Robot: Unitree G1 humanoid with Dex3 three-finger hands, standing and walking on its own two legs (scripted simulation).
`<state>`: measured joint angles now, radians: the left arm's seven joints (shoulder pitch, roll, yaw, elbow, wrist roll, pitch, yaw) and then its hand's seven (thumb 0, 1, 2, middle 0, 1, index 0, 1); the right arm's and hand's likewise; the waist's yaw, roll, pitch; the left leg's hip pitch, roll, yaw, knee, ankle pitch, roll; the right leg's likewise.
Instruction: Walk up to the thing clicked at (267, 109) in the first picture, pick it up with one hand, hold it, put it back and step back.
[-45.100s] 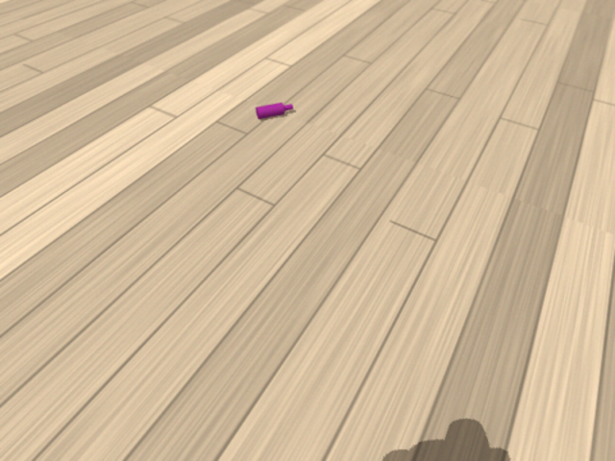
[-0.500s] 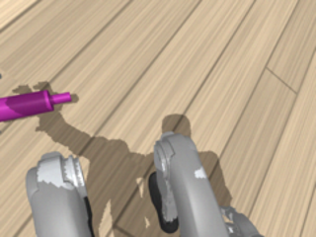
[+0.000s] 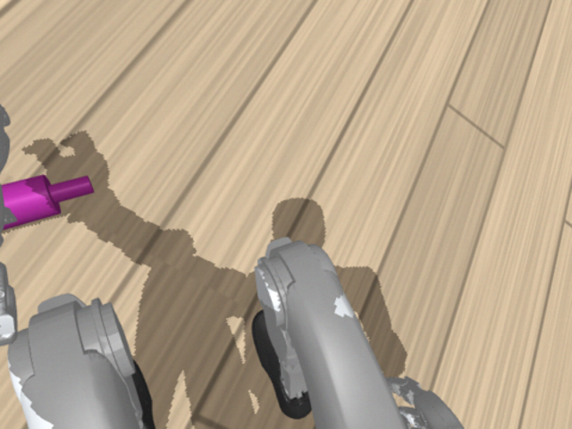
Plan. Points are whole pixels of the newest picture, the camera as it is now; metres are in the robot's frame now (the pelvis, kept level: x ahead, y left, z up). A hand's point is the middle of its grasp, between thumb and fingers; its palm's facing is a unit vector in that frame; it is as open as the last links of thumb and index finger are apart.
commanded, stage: approach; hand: left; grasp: from above
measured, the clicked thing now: (19, 203) +0.48 +0.27 -0.29
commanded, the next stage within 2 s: close in in 0.14 s
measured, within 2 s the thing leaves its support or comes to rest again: neither
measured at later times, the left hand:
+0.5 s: hand out of the picture +0.45 +0.30 -0.19, palm faces -0.46 -0.11 -0.88, open 13.7 cm
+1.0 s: hand out of the picture +0.46 +0.29 -0.24, palm faces -0.45 -0.14 -0.88, open 14.2 cm
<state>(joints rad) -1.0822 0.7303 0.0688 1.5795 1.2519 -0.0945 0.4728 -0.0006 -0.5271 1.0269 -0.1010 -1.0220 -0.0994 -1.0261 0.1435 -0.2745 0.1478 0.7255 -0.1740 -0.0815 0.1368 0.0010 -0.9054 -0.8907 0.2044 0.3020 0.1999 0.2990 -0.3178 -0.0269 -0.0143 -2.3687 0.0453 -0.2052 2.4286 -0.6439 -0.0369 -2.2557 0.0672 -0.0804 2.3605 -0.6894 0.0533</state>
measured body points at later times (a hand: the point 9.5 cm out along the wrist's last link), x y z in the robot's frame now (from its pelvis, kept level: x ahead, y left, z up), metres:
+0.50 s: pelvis +0.00 +0.00 +0.00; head +0.24 +0.09 +0.37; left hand +0.47 +0.30 -0.14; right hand +0.07 -0.26 -0.10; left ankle +0.08 +0.14 -0.29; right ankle +0.10 -0.12 -0.29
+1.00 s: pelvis +0.00 +0.00 -0.02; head +0.28 +0.09 +0.33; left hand +0.48 +0.30 -0.19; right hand +0.03 -0.25 -0.09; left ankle +0.08 +0.14 -0.29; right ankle +0.10 -0.12 -0.29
